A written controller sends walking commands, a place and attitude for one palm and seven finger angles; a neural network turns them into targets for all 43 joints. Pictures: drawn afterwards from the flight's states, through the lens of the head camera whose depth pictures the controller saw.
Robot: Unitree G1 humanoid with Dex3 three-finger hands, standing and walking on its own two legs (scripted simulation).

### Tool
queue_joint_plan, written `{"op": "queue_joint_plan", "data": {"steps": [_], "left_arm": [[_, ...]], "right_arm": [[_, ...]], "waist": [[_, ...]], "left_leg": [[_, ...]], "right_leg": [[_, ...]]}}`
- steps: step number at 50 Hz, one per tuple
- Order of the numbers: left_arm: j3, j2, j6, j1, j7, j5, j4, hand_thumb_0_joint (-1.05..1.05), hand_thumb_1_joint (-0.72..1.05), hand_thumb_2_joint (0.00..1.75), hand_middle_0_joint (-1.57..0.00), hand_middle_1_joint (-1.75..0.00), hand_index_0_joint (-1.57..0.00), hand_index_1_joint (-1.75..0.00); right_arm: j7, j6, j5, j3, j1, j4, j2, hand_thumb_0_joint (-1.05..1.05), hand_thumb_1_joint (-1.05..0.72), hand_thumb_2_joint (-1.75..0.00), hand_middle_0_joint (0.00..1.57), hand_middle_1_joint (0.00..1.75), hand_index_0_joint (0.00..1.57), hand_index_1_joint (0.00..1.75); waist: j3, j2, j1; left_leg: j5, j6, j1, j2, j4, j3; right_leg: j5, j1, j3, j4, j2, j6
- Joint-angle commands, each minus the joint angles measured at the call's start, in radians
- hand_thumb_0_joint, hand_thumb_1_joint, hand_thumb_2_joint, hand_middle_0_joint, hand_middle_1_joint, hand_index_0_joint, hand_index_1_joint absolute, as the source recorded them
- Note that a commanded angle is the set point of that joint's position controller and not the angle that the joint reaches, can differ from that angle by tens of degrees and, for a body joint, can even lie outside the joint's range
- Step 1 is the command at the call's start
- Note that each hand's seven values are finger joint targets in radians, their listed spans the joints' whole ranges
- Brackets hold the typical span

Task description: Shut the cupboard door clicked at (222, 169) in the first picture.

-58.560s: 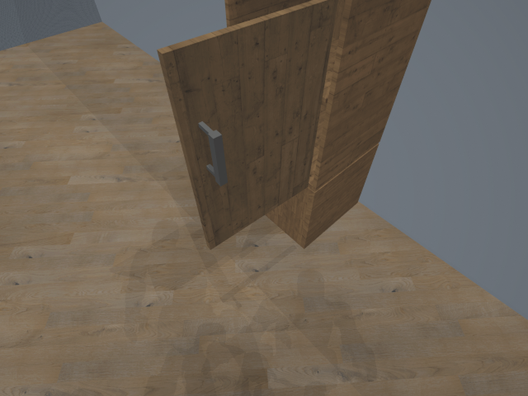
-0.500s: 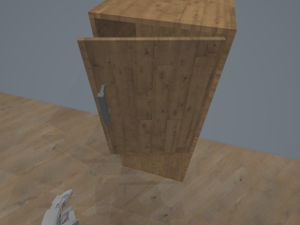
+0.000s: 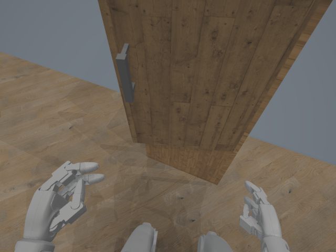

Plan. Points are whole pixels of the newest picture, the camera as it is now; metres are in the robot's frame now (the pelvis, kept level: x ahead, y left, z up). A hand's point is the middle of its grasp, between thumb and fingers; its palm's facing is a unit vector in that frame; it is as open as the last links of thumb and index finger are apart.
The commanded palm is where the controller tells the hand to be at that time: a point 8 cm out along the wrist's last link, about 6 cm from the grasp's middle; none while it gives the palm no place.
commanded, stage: raise the hand and make a fist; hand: left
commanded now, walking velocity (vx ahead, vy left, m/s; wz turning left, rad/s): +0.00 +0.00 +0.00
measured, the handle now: (127, 74) +0.48 +0.17 +0.14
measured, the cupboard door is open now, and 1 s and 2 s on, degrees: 18 18 18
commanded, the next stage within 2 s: bring the fist close to the handle in 1.30 s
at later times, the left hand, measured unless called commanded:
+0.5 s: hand (80, 185) +0.21 +0.20 +0.10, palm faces +0.05 -1.00 -0.04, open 3.2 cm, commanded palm +0.19 +0.25 +0.11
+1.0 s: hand (82, 156) +0.26 +0.20 +0.14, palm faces +0.04 -1.00 -0.04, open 3.1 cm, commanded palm +0.23 +0.25 +0.14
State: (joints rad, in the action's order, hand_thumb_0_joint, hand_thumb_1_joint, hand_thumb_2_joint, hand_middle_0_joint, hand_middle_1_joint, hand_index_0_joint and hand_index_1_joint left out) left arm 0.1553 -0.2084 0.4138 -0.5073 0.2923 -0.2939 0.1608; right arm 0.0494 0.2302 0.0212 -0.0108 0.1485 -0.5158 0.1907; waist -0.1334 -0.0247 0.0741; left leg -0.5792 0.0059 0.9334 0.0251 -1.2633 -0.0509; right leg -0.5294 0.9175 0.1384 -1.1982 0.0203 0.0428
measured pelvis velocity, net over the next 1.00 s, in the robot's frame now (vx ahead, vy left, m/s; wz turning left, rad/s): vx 0.02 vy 0.01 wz -0.01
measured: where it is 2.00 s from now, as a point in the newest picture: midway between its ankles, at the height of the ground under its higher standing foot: outside the picture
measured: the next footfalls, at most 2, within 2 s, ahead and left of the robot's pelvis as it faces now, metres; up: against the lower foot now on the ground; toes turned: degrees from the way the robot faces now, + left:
none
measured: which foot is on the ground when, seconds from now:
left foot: down 0.00-1.00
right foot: down 0.00-1.00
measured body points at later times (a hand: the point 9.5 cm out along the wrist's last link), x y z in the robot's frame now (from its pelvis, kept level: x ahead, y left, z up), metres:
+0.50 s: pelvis +0.01 +0.01 +0.03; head +0.05 +0.02 +0.48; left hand +0.21 +0.25 +0.11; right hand +0.19 -0.23 -0.03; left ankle +0.02 +0.12 -0.63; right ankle +0.04 -0.10 -0.63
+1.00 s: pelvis +0.02 +0.01 +0.06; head +0.05 +0.00 +0.50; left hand +0.25 +0.25 +0.14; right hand +0.19 -0.22 -0.02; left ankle +0.02 +0.12 -0.63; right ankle +0.04 -0.10 -0.63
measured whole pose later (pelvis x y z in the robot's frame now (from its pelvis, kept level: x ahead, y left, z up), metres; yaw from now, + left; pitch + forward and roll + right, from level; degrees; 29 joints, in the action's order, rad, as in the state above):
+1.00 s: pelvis +0.02 +0.01 +0.06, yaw -1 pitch +8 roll -1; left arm 0.16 -0.23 0.24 -0.35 0.19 -0.28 0.10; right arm 0.06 0.18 0.03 -0.04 0.28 -0.51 0.25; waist -0.10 -0.04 0.01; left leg -0.48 -0.01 0.60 0.01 -0.94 0.00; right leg -0.43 0.61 0.09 -0.90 0.02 0.02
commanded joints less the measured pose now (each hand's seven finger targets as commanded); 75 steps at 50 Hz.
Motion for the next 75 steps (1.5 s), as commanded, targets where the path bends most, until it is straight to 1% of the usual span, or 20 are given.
{"op": "queue_joint_plan", "data": {"steps": [1, 2, 5, 7, 10, 13, 17, 21, 27, 30, 38, 40, 43, 47, 50, 52, 60, 62, 70, 75], "left_arm": [[0.092, -0.121, -0.055, -0.075, -0.003, -0.029, 0.182, 0.00, 0.90, 0.90, -0.77, -0.92, -0.77, -0.92], [0.122, -0.144, -0.061, -0.079, -0.019, -0.029, 0.186, 0.00, 0.90, 0.90, -0.79, -0.94, -0.79, -0.94], [0.105, -0.111, -0.035, -0.092, -0.061, -0.031, 0.219, 0.00, 0.90, 0.90, -0.84, -1.00, -0.84, -1.00], [0.107, -0.114, -0.001, -0.077, -0.086, -0.023, 0.207, 0.00, 0.90, 0.90, -0.88, -1.04, -0.88, -1.04], [0.053, -0.094, 0.041, -0.044, -0.093, -0.008, 0.209, 0.00, 0.90, 0.90, -0.93, -1.10, -0.93, -1.10], [0.050, -0.119, 0.053, -0.022, -0.093, 0.000, 0.215, 0.00, 0.90, 0.90, -0.99, -1.16, -0.99, -1.16], [0.064, -0.138, 0.041, -0.007, -0.101, -0.001, 0.233, 0.00, 0.90, 0.90, -1.06, -1.24, -1.06, -1.24], [0.070, -0.136, 0.019, 0.009, -0.121, 0.000, 0.220, 0.00, 0.90, 0.90, -1.13, -1.32, -1.13, -1.32], [0.054, -0.130, -0.021, 0.050, -0.121, 0.007, 0.207, 0.00, 0.90, 0.90, -1.24, -1.44, -1.24, -1.44], [0.054, -0.132, -0.040, 0.084, -0.114, 0.005, 0.193, 0.00, 0.90, 0.90, -1.30, -1.50, -1.30, -1.50], [0.065, -0.146, -0.069, 0.175, -0.110, 0.007, 0.197, 0.00, 0.90, 0.90, -1.30, -1.50, -1.30, -1.50], [0.066, -0.145, -0.081, 0.187, -0.109, 0.005, 0.175, 0.00, 0.90, 0.90, -1.30, -1.50, -1.30, -1.50], [0.068, -0.149, -0.095, 0.225, -0.106, 0.005, 0.172, 0.00, 0.90, 0.90, -1.30, -1.50, -1.30, -1.50], [0.085, -0.153, -0.114, 0.210, -0.104, 0.000, 0.123, 0.00, 0.90, 0.90, -1.30, -1.50, -1.30, -1.50], [0.073, -0.138, -0.113, 0.216, -0.102, 0.000, 0.127, 0.00, 0.90, 0.90, -1.30, -1.50, -1.30, -1.50], [0.089, -0.151, -0.107, 0.212, -0.108, 0.000, 0.118, 0.00, 0.90, 0.90, -1.30, -1.50, -1.30, -1.50], [0.071, -0.139, -0.064, 0.233, -0.118, 0.014, 0.145, 0.00, 0.90, 0.90, -1.30, -1.50, -1.30, -1.50], [0.072, -0.144, -0.065, 0.231, -0.118, 0.014, 0.132, 0.00, 0.90, 0.90, -1.30, -1.50, -1.30, -1.50], [0.074, -0.138, -0.071, 0.233, -0.107, 0.005, 0.130, 0.00, 0.90, 0.90, -1.30, -1.50, -1.30, -1.50], [0.005, -0.091, -0.071, 0.365, -0.118, 0.024, 0.109, 0.00, 0.90, 0.90, -1.30, -1.50, -1.30, -1.50]], "right_arm": [[0.026, 0.033, 0.015, 0.075, 0.013, 0.176, 0.142, 0.00, -0.90, -0.90, 0.20, 0.30, 0.20, 0.30], [0.026, 0.029, 0.012, 0.070, -0.003, 0.174, 0.138, 0.00, -0.90, -0.90, 0.20, 0.30, 0.20, 0.30], [0.021, 0.027, 0.006, 0.067, 0.016, 0.176, 0.124, 0.00, -0.90, -0.90, 0.20, 0.30, 0.20, 0.30], [0.020, 0.026, 0.000, 0.063, 0.014, 0.169, 0.131, 0.00, -0.90, -0.90, 0.20, 0.30, 0.20, 0.30], [0.017, 0.032, 0.000, 0.062, 0.032, 0.176, 0.146, 0.00, -0.90, -0.90, 0.20, 0.30, 0.20, 0.30], [0.022, 0.034, 0.001, 0.062, 0.041, 0.182, 0.159, 0.00, -0.90, -0.90, 0.20, 0.30, 0.20, 0.30], [0.026, 0.029, 0.003, 0.058, 0.051, 0.189, 0.164, 0.00, -0.90, -0.90, 0.20, 0.30, 0.20, 0.30], [0.026, 0.018, 0.004, 0.053, 0.062, 0.192, 0.163, 0.00, -0.90, -0.90, 0.20, 0.30, 0.20, 0.30], [0.021, 0.008, 0.000, 0.042, 0.071, 0.199, 0.170, 0.00, -0.90, -0.90, 0.20, 0.30, 0.20, 0.30], [0.022, 0.006, 0.003, 0.039, 0.076, 0.200, 0.173, 0.00, -0.90, -0.90, 0.20, 0.30, 0.20, 0.30], [0.021, 0.013, 0.006, 0.024, 0.079, 0.184, 0.168, 0.00, -0.90, -0.90, 0.20, 0.30, 0.20, 0.30], [0.023, 0.014, 0.008, 0.025, 0.084, 0.182, 0.172, 0.00, -0.90, -0.90, 0.20, 0.30, 0.20, 0.30], [0.024, 0.015, 0.011, 0.022, 0.077, 0.176, 0.173, 0.00, -0.90, -0.90, 0.20, 0.30, 0.20, 0.30], [0.025, 0.016, 0.011, 0.025, 0.079, 0.166, 0.175, 0.00, -0.90, -0.90, 0.20, 0.30, 0.20, 0.30], [0.022, 0.017, 0.012, 0.026, 0.073, 0.168, 0.174, 0.00, -0.90, -0.90, 0.20, 0.30, 0.20, 0.30], [0.023, 0.015, 0.008, 0.029, 0.074, 0.164, 0.176, 0.00, -0.90, -0.90, 0.20, 0.30, 0.20, 0.30], [0.016, 0.018, 0.007, 0.031, 0.073, 0.155, 0.173, 0.00, -0.90, -0.90, 0.20, 0.30, 0.20, 0.30], [0.016, 0.016, 0.008, 0.031, 0.075, 0.154, 0.176, 0.00, -0.90, -0.90, 0.20, 0.30, 0.20, 0.30], [0.019, 0.013, 0.011, 0.031, 0.070, 0.157, 0.174, 0.00, -0.90, -0.90, 0.20, 0.30, 0.20, 0.30], [0.021, 0.020, 0.010, 0.029, 0.072, 0.141, 0.175, 0.00, -0.90, -0.90, 0.20, 0.30, 0.20, 0.30]], "waist": [[-0.253, 0.032, -0.040], [-0.258, 0.004, -0.021], [-0.247, 0.019, -0.030], [-0.200, 0.037, -0.032], [-0.150, 0.016, -0.061], [-0.148, 0.010, -0.065], [-0.148, -0.038, -0.057], [-0.128, -0.016, -0.061], [-0.115, -0.044, -0.068], [-0.107, -0.010, -0.075], [-0.129, -0.046, -0.069], [-0.114, -0.004, -0.074], [-0.119, -0.032, -0.067], [-0.110, 0.018, -0.061], [-0.101, 0.001, -0.060], [-0.106, 0.032, -0.056], [-0.123, -0.032, -0.066], [-0.099, -0.003, -0.068], [-0.116, -0.002, -0.067], [-0.106, 0.005, -0.093]], "left_leg": [[0.301, -0.027, -0.123, -0.033, 0.245, 0.009], [0.328, -0.027, -0.129, -0.034, 0.250, 0.009], [0.356, -0.022, -0.162, -0.033, 0.277, 0.007], [0.348, -0.022, -0.153, -0.032, 0.288, 0.004], [0.257, -0.020, -0.150, -0.031, 0.305, 0.007], [0.220, -0.024, -0.161, -0.034, 0.321, 0.008], [0.226, -0.025, -0.197, -0.036, 0.356, 0.008], [0.234, -0.022, -0.219, -0.036, 0.383, 0.012], [0.283, -0.021, -0.271, -0.032, 0.411, 0.006], [0.271, -0.021, -0.279, -0.032, 0.419, 0.009], [0.340, -0.018, -0.344, -0.032, 0.451, 0.009], [0.337, -0.017, -0.347, -0.030, 0.460, 0.009], [0.350, -0.017, -0.364, -0.033, 0.475, 0.012], [0.367, -0.017, -0.369, -0.034, 0.486, 0.017], [0.355, -0.016, -0.374, -0.038, 0.494, 0.024], [0.362, -0.019, -0.370, -0.037, 0.492, 0.026], [0.375, -0.019, -0.388, -0.039, 0.484, 0.034], [0.362, -0.019, -0.377, -0.037, 0.489, 0.028], [0.361, -0.020, -0.380, -0.041, 0.485, 0.033], [0.332, -0.021, -0.390, -0.037, 0.480, 0.021]], "right_leg": [[0.215, -0.294, -0.131, 0.259, -0.020, -0.029], [0.243, -0.316, -0.127, 0.249, -0.022, -0.022], [0.304, -0.319, -0.103, 0.248, -0.020, -0.029], [0.282, -0.305, -0.091, 0.246, -0.027, -0.022], [0.156, -0.248, -0.098, 0.276, -0.021, -0.024], [0.092, -0.250, -0.111, 0.303, -0.017, -0.020], [0.108, -0.279, -0.102, 0.319, -0.022, -0.014], [0.129, -0.304, -0.092, 0.340, -0.024, -0.018], [0.212, -0.331, -0.074, 0.350, -0.031, -0.015], [0.202, -0.341, -0.081, 0.373, -0.030, -0.021], [0.288, -0.403, -0.076, 0.389, -0.027, -0.017], [0.288, -0.402, -0.073, 0.399, -0.030, -0.021], [0.302, -0.428, -0.078, 0.412, -0.025, -0.019], [0.327, -0.457, -0.080, 0.428, -0.024, -0.022], [0.319, -0.450, -0.082, 0.437, -0.021, -0.025], [0.323, -0.469, -0.089, 0.442, -0.020, -0.025], [0.345, -0.455, -0.093, 0.431, -0.020, -0.024], [0.326, -0.454, -0.090, 0.435, -0.022, -0.022], [0.336, -0.464, -0.098, 0.439, -0.018, -0.026], [0.301, -0.415, -0.088, 0.432, -0.021, -0.027]]}}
